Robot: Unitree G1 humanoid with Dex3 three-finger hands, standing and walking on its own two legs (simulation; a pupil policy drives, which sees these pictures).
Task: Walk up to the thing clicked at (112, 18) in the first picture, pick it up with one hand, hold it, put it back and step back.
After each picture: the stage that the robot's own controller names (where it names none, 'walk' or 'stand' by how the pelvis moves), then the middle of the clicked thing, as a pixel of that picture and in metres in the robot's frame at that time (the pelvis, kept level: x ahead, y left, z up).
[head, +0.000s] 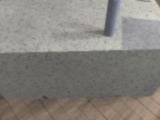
stand; (111, 17) +0.86 -0.14 -0.05
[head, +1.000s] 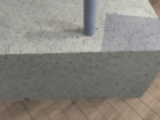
rise first; (89, 14) +0.77 +0.00 -0.01
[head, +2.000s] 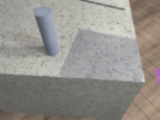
stand; (48, 34) +0.61 +0.22 -0.02
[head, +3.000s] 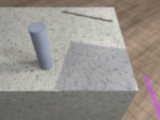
stand; (42, 48) +0.58 +0.22 -0.04
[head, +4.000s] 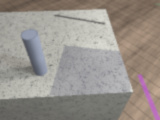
stand; (36, 54) +0.55 +0.24 -0.05
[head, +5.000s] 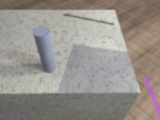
stand; (46, 52) +0.57 +0.20 -0.05
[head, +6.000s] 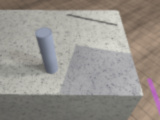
stand; (48, 53) +0.57 +0.19 -0.05
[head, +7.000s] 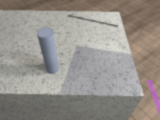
rise first; (49, 52) +0.57 +0.19 -0.05
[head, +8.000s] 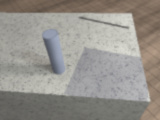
rise first; (55, 53) +0.57 +0.20 -0.05
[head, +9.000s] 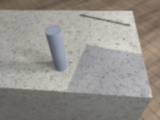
go down; (57, 50) +0.58 +0.19 -0.04
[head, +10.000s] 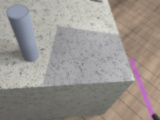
go down; (25, 37) +0.56 +0.19 -0.01
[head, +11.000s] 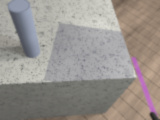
close in; (26, 32) +0.57 +0.19 +0.01
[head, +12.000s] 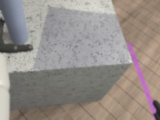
close; (13, 15) +0.59 +0.20 +0.04
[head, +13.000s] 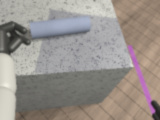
close; (60, 27) +0.62 +0.03 -0.06
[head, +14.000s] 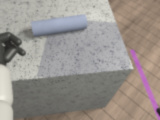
lift; (59, 25) +0.67 +0.05 -0.06
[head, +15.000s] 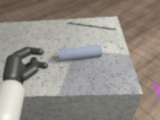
lift; (80, 53) +0.71 +0.04 -0.11
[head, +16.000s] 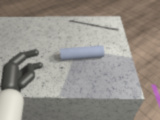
stand; (82, 52) +0.69 +0.03 -0.13
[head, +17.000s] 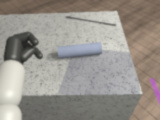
crouch; (79, 50) +0.69 +0.03 -0.13
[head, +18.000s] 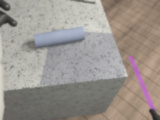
lower; (59, 37) +0.67 +0.04 -0.12
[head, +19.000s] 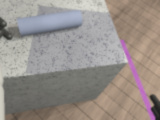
lower; (50, 22) +0.62 +0.04 -0.04
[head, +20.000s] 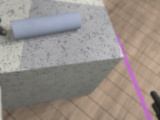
lower; (48, 25) +0.59 +0.04 -0.04
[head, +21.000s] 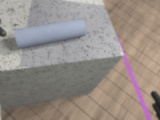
lower; (51, 33) +0.55 +0.03 -0.04
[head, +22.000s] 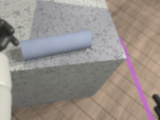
loosen; (57, 44) +0.50 +0.02 -0.04
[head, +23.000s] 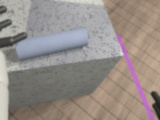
withdraw; (53, 43) +0.50 +0.03 -0.04
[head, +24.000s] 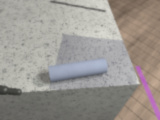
sink last; (78, 69) +0.48 +0.01 -0.08
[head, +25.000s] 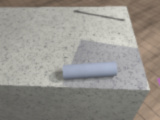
stand; (89, 70) +0.51 +0.02 -0.09
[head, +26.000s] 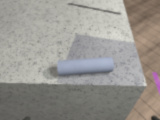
stand; (85, 66) +0.51 +0.02 -0.08
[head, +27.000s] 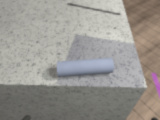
stand; (84, 67) +0.50 +0.02 -0.08
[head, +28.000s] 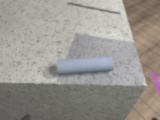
stand; (84, 65) +0.51 +0.02 -0.08
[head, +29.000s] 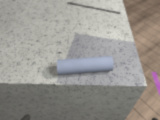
stand; (84, 65) +0.51 +0.02 -0.08
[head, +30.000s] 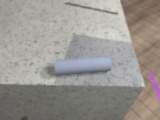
stand; (82, 65) +0.51 +0.02 -0.08
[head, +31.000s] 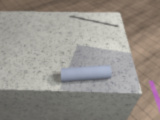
stand; (85, 73) +0.52 +0.01 -0.14
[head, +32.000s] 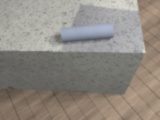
walk; (87, 32) +0.64 +0.03 -0.12
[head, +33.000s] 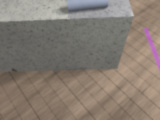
walk; (87, 3) +0.93 -0.01 -0.11
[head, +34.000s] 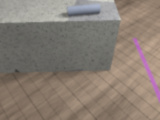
stand; (83, 10) +1.13 +0.05 -0.12
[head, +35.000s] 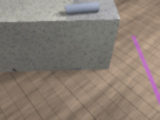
stand; (82, 8) +1.11 +0.04 -0.14
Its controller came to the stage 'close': yes
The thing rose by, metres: 0.00
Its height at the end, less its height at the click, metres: -0.09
